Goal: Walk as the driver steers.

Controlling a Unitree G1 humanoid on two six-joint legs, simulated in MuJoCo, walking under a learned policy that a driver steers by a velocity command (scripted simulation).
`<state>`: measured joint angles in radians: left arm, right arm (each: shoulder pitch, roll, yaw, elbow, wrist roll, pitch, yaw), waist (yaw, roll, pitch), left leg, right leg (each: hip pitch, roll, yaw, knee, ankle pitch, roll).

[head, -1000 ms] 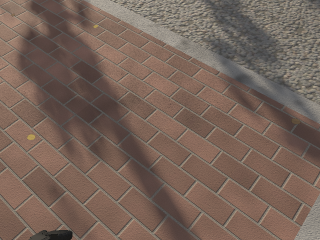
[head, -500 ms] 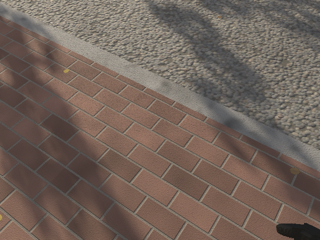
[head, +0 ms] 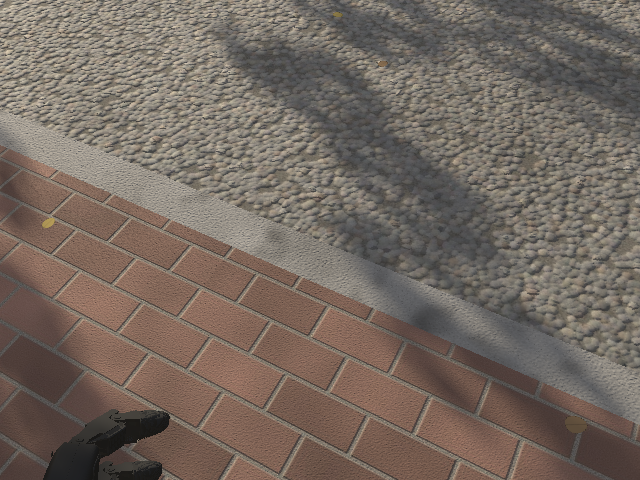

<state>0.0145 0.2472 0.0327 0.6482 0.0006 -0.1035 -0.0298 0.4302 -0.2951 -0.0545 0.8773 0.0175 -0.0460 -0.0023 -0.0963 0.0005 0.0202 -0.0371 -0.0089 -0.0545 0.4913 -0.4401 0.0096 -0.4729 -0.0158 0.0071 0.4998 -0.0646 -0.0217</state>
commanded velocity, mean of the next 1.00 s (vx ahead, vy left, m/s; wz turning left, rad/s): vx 0.27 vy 0.00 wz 0.47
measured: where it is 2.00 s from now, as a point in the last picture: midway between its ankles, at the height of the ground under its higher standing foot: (195, 418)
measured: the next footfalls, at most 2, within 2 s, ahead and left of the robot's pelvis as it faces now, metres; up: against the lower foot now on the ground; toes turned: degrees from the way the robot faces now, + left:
left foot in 0.48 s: +0.38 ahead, +0.17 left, +0.00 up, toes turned +18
right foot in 0.96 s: +0.47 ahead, -0.04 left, +0.00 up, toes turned +32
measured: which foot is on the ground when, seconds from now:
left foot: down 0.00-0.00, up 0.02-0.46, down 0.48-0.96, up 0.98-1.00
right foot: down 0.00-0.48, up 0.50-0.94, down 0.96-1.00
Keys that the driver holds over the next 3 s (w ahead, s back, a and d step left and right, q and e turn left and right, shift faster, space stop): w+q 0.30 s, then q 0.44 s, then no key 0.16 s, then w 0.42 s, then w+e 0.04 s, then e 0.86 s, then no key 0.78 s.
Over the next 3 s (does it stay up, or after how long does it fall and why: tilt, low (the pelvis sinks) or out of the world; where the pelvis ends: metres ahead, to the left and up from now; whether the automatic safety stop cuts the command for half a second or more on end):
stays up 0.60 0.21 0.01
